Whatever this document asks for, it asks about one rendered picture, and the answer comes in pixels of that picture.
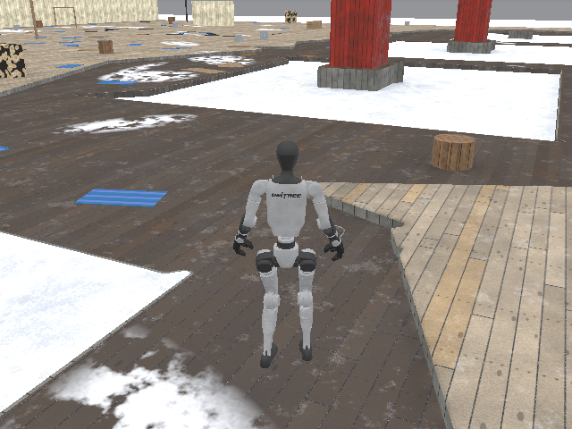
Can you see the left robot hand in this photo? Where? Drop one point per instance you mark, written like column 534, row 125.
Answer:
column 236, row 247

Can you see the right robot thigh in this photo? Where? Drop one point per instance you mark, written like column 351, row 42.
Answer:
column 307, row 263

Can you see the robot right shin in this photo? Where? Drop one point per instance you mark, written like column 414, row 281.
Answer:
column 306, row 320

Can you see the right robot hand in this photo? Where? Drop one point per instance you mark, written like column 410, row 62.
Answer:
column 339, row 249

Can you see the robot right forearm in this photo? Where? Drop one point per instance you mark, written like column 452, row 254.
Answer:
column 332, row 234

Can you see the robot left forearm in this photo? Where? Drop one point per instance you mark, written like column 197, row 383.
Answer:
column 242, row 232

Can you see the robot left upper arm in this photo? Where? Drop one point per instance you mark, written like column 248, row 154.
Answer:
column 258, row 189

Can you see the robot right upper arm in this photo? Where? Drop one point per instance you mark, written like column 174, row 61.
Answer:
column 315, row 190

